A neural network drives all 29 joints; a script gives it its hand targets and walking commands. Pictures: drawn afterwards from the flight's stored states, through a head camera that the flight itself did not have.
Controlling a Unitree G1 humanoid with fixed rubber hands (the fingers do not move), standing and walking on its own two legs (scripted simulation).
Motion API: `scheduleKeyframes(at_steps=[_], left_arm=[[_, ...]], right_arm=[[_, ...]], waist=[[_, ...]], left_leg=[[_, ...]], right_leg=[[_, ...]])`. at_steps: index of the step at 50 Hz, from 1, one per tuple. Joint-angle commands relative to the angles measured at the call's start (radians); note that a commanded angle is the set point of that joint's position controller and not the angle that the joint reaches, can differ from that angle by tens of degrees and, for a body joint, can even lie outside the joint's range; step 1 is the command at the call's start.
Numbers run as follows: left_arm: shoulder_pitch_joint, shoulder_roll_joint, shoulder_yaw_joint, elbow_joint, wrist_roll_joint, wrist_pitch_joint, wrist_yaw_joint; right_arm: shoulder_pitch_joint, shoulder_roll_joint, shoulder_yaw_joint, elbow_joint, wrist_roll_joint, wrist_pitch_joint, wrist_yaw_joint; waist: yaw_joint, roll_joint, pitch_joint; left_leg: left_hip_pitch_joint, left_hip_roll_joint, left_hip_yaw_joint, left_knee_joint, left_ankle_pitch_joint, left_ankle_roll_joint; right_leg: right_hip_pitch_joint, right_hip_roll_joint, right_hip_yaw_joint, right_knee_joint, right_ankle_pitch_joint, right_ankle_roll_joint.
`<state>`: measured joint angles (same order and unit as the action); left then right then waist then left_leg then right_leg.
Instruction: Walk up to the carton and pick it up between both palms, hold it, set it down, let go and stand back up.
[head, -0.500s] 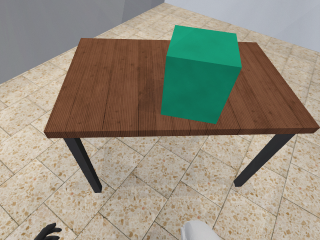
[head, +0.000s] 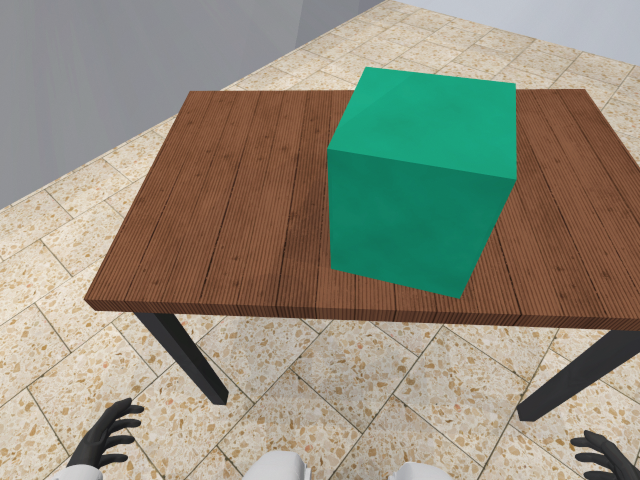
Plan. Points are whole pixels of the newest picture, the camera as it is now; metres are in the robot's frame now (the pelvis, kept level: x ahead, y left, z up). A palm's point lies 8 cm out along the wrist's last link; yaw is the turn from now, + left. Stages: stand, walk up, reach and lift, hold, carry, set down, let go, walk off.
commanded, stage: walk up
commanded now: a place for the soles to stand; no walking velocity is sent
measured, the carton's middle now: (413, 185) +0.50 -0.08 +0.06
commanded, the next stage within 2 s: reach and lift in 1.74 s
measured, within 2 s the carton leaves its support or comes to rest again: neither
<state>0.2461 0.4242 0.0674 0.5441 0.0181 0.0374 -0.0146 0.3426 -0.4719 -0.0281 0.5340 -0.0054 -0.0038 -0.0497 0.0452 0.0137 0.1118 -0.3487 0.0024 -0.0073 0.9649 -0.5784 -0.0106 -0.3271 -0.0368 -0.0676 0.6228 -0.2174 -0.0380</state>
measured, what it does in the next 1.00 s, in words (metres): steps on the spot: left foot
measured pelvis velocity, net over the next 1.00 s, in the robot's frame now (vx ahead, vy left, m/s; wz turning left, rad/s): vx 0.01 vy -0.02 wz -0.05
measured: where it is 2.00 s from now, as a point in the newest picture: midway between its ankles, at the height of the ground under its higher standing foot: outside the picture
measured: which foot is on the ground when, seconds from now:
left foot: up 0.00-0.06, down 0.08-1.00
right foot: down 0.00-1.00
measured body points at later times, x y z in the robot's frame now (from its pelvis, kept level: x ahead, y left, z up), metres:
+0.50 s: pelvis +0.01 -0.03 +0.01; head +0.01 -0.03 +0.46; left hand +0.17 +0.29 -0.06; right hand +0.17 -0.36 -0.06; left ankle +0.03 +0.12 -0.72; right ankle +0.04 -0.16 -0.72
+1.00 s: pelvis +0.01 -0.02 +0.02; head +0.02 -0.02 +0.47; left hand +0.15 +0.30 -0.09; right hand +0.09 -0.36 -0.08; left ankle +0.03 +0.12 -0.72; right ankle +0.04 -0.16 -0.72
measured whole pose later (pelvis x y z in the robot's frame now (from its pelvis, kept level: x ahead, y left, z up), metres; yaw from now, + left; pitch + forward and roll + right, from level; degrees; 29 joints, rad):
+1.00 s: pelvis +0.01 -0.02 +0.02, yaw -3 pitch -3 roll +0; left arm 0.09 0.41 0.03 0.99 -0.01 0.01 -0.02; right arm 0.15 -0.43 -0.03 0.97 0.00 -0.03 0.00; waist -0.01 -0.01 0.06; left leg -0.14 0.06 0.07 0.38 -0.18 -0.03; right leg -0.18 0.00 0.09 0.39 -0.16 0.02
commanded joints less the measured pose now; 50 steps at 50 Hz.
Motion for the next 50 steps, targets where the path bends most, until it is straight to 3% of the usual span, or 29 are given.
scheduleKeyframes(at_steps=[1,2,3,4,5,6,7,8,9,10,11,12,13,14,15,17,19,21,26,32,37,38,43,46,47,50], left_arm=[[-0.107,0.187,0.033,-0.063,-0.012,0.002,-0.005],[-0.099,0.168,0.019,-0.052,-0.02,0.001,-0.01],[-0.078,0.149,0.012,-0.04,-0.027,-0.001,-0.013],[-0.04,0.122,0.005,-0.032,-0.039,-0.003,-0.017],[-0.005,0.167,0.021,-0.004,-0.04,0.009,-0.014],[-0.006,0.199,0.036,0.009,-0.038,0.018,-0.013],[-0.004,0.204,0.033,0.006,-0.037,0.01,-0.017],[-0.016,0.188,0.023,0.017,-0.034,0.002,-0.017],[-0.009,0.183,0.022,0.025,-0.03,-0.007,-0.013],[-0.001,0.186,0.019,0.038,-0.028,-0.017,-0.008],[-0.007,0.199,0.017,0.048,-0.025,-0.029,-0.005],[-0.026,0.222,0.019,0.049,-0.022,-0.04,0.001],[-0.052,0.246,0.022,0.054,-0.02,-0.044,0.005],[-0.067,0.263,0.021,0.053,-0.02,-0.046,0.006],[-0.096,0.262,0.013,0.056,-0.031,-0.048,0.005],[-0.084,0.211,-0.004,0.091,-0.04,-0.05,0.002],[-0.1,0.215,-0.01,0.116,-0.043,-0.044,0.003],[-0.119,0.223,-0.012,0.135,-0.042,-0.049,0.004],[-0.173,0.218,-0.017,0.196,-0.046,-0.056,0.004],[-0.202,0.201,-0.017,0.263,-0.044,-0.054,0.005],[-0.21,0.19,-0.011,0.316,-0.042,-0.053,0.007],[-0.201,0.184,-0.012,0.328,-0.041,-0.053,0.008],[-0.207,0.175,-0.01,0.376,-0.035,-0.055,0.012],[-0.209,0.17,-0.01,0.401,-0.032,-0.056,0.014],[-0.203,0.18,0.011,0.393,-0.019,-0.042,0.002],[-0.187,0.166,0.018,0.395,-0.008,-0.021,-0.012]], right_arm=[[0.095,-0.118,-0.053,-0.007,0.0,-0.005,0.006],[0.076,-0.136,-0.06,-0.001,0.0,-0.01,0.006],[0.058,-0.158,-0.066,-0.004,-0.006,-0.014,0.006],[0.001,-0.208,-0.078,-0.023,-0.014,-0.021,0.004],[-0.081,-0.247,-0.082,-0.047,-0.009,-0.028,-0.004],[-0.132,-0.243,-0.08,-0.048,-0.015,-0.035,-0.002],[-0.16,-0.231,-0.072,-0.054,-0.018,-0.044,-0.001],[-0.151,-0.21,-0.062,-0.038,-0.016,-0.047,0.001],[-0.149,-0.197,-0.058,-0.028,-0.008,-0.047,0.007],[-0.155,-0.201,-0.055,-0.022,-0.001,-0.041,0.017],[-0.154,-0.202,-0.054,-0.017,0.007,-0.036,0.027],[-0.146,-0.194,-0.049,-0.009,0.012,-0.029,0.032],[-0.132,-0.183,-0.041,-0.006,0.018,-0.03,0.035],[-0.115,-0.164,-0.032,0.004,0.023,-0.03,0.038],[-0.089,-0.157,-0.034,0.031,0.028,-0.02,0.035],[-0.159,-0.178,-0.04,0.052,0.016,-0.013,0.031],[-0.201,-0.172,-0.037,0.067,0.02,-0.014,0.037],[-0.197,-0.169,-0.034,0.1,0.021,-0.019,0.038],[-0.212,-0.17,-0.035,0.184,0.021,-0.024,0.044],[-0.239,-0.153,-0.032,0.271,0.021,-0.032,0.054],[-0.244,-0.145,-0.034,0.333,0.02,-0.037,0.055],[-0.251,-0.141,-0.034,0.342,0.02,-0.038,0.055],[-0.252,-0.13,-0.036,0.382,0.016,-0.037,0.052],[-0.25,-0.13,-0.042,0.397,0.016,-0.037,0.051],[-0.202,-0.167,-0.055,0.377,0.007,-0.041,0.036],[-0.199,-0.199,-0.073,0.371,-0.009,-0.035,0.018]], waist=[[-0.06,-0.188,-0.072],[-0.068,-0.159,-0.078],[-0.07,-0.072,-0.084],[-0.05,0.075,-0.077],[-0.057,0.132,-0.031],[-0.043,0.096,0.028],[-0.026,0.089,0.035],[-0.029,0.1,0.015],[-0.029,0.131,-0.021],[-0.024,0.159,-0.043],[-0.028,0.147,-0.088],[-0.048,0.139,-0.146],[-0.057,0.082,-0.175],[-0.068,0.03,-0.208],[-0.085,-0.011,-0.197],[-0.065,-0.002,-0.144],[-0.056,-0.034,-0.097],[-0.055,-0.058,-0.102],[-0.058,-0.085,-0.1],[-0.046,-0.068,-0.1],[-0.04,-0.05,-0.109],[-0.036,-0.024,-0.106],[-0.04,0.008,-0.119],[-0.05,-0.01,-0.118],[-0.054,-0.009,-0.114],[-0.057,0.053,-0.076]], left_leg=[[0.238,0.0,0.066,-0.361,0.278,0.02],[0.276,0.009,0.027,-0.414,0.319,0.024],[0.295,0.064,-0.076,-0.48,0.266,0.054],[0.213,0.229,-0.324,-0.58,0.129,0.119],[-0.074,0.359,-0.441,-0.671,-0.018,0.236],[-0.188,0.362,-0.427,-0.674,-0.033,0.261],[-0.125,0.325,-0.355,-0.624,0.13,0.243],[-0.017,0.288,-0.279,-0.566,0.358,0.222],[0.06,0.274,-0.219,-0.522,0.508,0.207],[0.082,0.243,-0.175,-0.47,0.618,0.17],[0.093,0.208,-0.131,-0.423,0.648,0.124],[0.109,0.176,-0.102,-0.384,0.616,0.085],[0.08,0.152,-0.087,-0.357,0.582,0.059],[0.083,0.113,-0.063,-0.344,0.467,0.034],[0.185,0.076,-0.046,-0.386,0.353,0.026],[0.236,0.123,-0.082,-0.447,0.39,0.047],[0.159,0.127,-0.072,-0.459,0.373,0.047],[0.205,0.131,-0.057,-0.488,0.409,0.036],[0.217,0.123,-0.031,-0.541,0.363,0.029],[0.201,0.127,-0.025,-0.617,0.345,0.03],[0.196,0.138,-0.026,-0.661,0.346,0.032],[0.197,0.141,-0.031,-0.663,0.335,0.032],[0.2,0.15,-0.029,-0.684,0.353,0.034],[0.229,0.148,-0.02,-0.68,0.379,0.03],[0.238,0.165,-0.042,-0.673,0.329,0.047],[0.207,0.26,-0.121,-0.708,0.247,0.117]], right_leg=[[-0.139,-0.159,0.188,-0.175,-0.112,-0.12],[-0.175,-0.15,0.188,-0.152,-0.158,-0.083],[-0.205,-0.13,0.174,-0.109,-0.225,-0.035],[-0.204,-0.072,0.152,0.015,-0.272,0.014],[-0.007,0.003,0.102,0.189,-0.285,0.034],[0.067,-0.013,0.155,0.249,-0.264,0.029],[0.042,-0.005,0.168,0.209,-0.238,0.021],[-0.017,0.01,0.166,0.187,-0.235,0.017],[-0.023,0.001,0.153,0.128,-0.227,0.018],[0.024,-0.01,0.129,0.01,-0.163,0.015],[0.102,-0.024,0.132,-0.089,0.015,0.008],[0.16,-0.031,0.167,-0.109,0.145,-0.003],[0.21,-0.065,0.218,-0.083,0.282,-0.019],[0.211,-0.126,0.285,-0.11,0.278,-0.039],[0.093,-0.158,0.314,-0.12,0.197,-0.066],[0.012,-0.114,0.266,-0.154,0.105,-0.024],[0.063,-0.092,0.251,-0.184,0.098,-0.007],[0.052,-0.099,0.258,-0.197,0.124,-0.014],[0.068,-0.096,0.265,-0.259,0.067,-0.01],[0.112,-0.08,0.262,-0.291,0.015,-0.002],[0.149,-0.069,0.249,-0.296,0.053,0.002],[0.151,-0.068,0.251,-0.303,0.06,0.005],[0.172,-0.058,0.233,-0.301,0.097,0.004],[0.153,-0.059,0.236,-0.308,0.121,0.007],[0.118,-0.026,0.207,-0.269,0.083,-0.002],[0.067,0.002,0.169,-0.183,-0.007,0.012]])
